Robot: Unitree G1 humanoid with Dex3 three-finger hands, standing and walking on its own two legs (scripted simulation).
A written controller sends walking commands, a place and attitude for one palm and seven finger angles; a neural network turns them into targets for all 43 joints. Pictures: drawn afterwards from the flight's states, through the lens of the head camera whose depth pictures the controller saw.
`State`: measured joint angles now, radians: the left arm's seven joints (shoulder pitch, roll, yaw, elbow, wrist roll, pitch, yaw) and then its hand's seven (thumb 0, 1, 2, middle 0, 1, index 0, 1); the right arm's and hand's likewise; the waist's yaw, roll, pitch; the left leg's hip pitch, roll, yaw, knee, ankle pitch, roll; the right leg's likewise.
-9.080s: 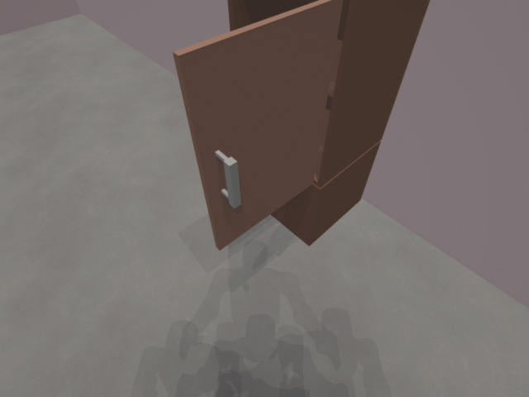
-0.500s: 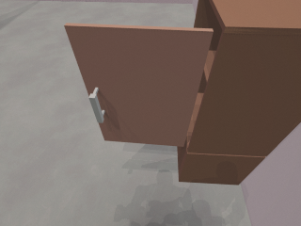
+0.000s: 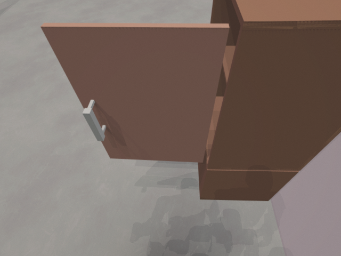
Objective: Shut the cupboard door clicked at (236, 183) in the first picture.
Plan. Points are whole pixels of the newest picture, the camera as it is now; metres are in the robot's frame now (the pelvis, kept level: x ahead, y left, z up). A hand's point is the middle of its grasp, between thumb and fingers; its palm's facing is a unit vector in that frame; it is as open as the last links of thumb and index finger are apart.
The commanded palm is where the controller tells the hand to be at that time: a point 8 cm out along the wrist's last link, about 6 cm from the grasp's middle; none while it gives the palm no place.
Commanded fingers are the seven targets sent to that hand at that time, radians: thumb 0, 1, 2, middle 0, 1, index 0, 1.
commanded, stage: come to a stop and stand still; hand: left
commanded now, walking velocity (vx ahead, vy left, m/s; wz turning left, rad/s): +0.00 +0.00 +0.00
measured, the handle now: (96, 121) +0.50 +0.27 -0.04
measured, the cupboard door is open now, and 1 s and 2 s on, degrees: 88 88 88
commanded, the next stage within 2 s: look again from close up in 0.94 s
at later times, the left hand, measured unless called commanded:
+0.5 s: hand out of the picture +0.03 +0.25 -0.16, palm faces +0.00 -0.97 -0.24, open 7.4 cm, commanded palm none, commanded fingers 0.00 0.90 0.90 -0.20 -0.30 -0.20 -0.30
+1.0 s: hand out of the picture -0.02 +0.27 -0.17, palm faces -0.04 -0.98 -0.22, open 7.4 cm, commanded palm none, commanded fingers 0.00 0.90 0.90 -0.20 -0.30 -0.20 -0.30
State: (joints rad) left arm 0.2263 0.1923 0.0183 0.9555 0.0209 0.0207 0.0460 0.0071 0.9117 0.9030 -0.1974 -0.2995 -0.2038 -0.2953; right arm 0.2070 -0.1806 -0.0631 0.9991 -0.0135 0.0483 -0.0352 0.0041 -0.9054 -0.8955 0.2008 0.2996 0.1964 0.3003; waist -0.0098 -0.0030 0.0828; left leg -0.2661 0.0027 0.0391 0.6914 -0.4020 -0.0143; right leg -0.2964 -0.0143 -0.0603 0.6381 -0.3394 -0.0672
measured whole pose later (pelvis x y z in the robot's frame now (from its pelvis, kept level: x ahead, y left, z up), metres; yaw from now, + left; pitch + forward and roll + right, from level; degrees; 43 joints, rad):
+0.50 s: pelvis -0.03 +0.05 +0.01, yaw +0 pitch -2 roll -1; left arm 0.24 0.24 0.00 0.95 0.02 0.01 0.03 0.01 0.91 0.90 -0.20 -0.30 -0.21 -0.30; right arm 0.19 -0.19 -0.01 0.99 -0.02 0.02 0.00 0.00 -0.90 -0.90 0.20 0.30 0.20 0.30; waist 0.00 -0.02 0.03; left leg -0.25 -0.01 0.03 0.52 -0.24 0.03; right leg -0.25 -0.02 -0.05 0.49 -0.21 0.00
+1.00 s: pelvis -0.03 +0.08 +0.01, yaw -1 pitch -2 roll +0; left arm 0.28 0.22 -0.02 1.07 0.02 0.01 0.04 0.01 0.91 0.90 -0.20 -0.30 -0.20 -0.30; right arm 0.20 -0.20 -0.01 1.12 -0.01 0.00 -0.01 0.00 -0.90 -0.90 0.20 0.30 0.20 0.30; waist 0.00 -0.03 0.04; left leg -0.19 -0.06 0.07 0.43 -0.21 0.08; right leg -0.22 -0.06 -0.01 0.44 -0.19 0.05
